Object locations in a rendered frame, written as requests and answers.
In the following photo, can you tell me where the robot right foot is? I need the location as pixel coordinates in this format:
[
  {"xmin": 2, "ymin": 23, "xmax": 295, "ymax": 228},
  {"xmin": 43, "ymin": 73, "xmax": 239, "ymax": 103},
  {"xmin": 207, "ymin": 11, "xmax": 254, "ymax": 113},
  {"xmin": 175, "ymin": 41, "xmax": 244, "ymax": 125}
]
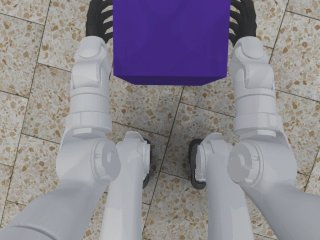
[{"xmin": 188, "ymin": 138, "xmax": 206, "ymax": 190}]

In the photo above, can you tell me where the robot right forearm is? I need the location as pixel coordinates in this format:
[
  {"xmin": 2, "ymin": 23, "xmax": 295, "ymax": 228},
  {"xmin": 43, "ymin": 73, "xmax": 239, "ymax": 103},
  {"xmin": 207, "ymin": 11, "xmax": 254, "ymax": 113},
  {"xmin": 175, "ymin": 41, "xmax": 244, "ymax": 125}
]
[{"xmin": 228, "ymin": 36, "xmax": 293, "ymax": 153}]

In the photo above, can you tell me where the robot left foot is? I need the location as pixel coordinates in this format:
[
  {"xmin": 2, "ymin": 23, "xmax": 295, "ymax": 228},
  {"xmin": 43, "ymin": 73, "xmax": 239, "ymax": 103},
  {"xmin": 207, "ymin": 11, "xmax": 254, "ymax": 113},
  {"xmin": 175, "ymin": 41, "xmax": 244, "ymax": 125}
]
[{"xmin": 142, "ymin": 138, "xmax": 152, "ymax": 189}]

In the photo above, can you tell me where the robot foot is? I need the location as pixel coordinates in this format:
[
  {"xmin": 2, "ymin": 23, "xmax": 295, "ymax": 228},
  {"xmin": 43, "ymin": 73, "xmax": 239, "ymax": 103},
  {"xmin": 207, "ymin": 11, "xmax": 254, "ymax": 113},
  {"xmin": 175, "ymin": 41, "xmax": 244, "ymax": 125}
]
[
  {"xmin": 188, "ymin": 138, "xmax": 206, "ymax": 190},
  {"xmin": 142, "ymin": 138, "xmax": 152, "ymax": 189}
]

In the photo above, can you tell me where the left robot upper arm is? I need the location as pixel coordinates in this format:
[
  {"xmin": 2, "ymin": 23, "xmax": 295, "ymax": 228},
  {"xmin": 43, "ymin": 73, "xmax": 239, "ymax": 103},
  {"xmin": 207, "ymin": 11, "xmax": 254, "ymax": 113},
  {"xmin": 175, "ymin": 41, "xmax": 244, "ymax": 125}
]
[{"xmin": 0, "ymin": 137, "xmax": 122, "ymax": 240}]

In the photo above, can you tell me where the right robot hand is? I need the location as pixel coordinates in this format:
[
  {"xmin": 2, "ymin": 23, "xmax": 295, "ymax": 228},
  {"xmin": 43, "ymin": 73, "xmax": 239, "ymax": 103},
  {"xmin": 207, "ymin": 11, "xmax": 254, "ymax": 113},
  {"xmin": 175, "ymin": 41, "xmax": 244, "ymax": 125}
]
[{"xmin": 228, "ymin": 0, "xmax": 257, "ymax": 47}]

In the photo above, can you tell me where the right robot upper arm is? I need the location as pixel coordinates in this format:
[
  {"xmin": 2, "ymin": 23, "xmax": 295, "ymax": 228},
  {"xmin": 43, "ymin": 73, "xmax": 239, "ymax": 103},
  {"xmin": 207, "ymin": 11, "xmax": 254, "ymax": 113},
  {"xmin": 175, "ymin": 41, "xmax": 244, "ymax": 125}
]
[{"xmin": 226, "ymin": 139, "xmax": 320, "ymax": 240}]

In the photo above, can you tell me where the left robot hand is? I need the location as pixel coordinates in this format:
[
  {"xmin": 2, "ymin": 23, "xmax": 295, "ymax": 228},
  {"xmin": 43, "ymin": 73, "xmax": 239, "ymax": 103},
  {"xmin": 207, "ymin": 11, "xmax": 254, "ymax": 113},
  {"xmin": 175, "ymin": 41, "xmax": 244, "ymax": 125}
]
[{"xmin": 85, "ymin": 0, "xmax": 113, "ymax": 44}]

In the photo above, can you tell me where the robot left forearm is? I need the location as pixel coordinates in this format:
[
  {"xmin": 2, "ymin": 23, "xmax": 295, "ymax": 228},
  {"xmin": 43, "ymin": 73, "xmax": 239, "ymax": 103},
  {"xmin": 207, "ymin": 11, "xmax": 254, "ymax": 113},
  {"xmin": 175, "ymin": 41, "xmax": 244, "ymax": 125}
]
[{"xmin": 55, "ymin": 36, "xmax": 112, "ymax": 177}]

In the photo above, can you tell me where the carton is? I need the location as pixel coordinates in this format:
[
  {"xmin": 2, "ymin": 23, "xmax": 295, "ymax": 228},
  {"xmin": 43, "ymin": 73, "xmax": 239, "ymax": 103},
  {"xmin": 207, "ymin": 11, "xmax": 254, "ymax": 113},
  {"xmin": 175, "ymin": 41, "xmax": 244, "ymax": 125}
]
[{"xmin": 112, "ymin": 0, "xmax": 231, "ymax": 86}]

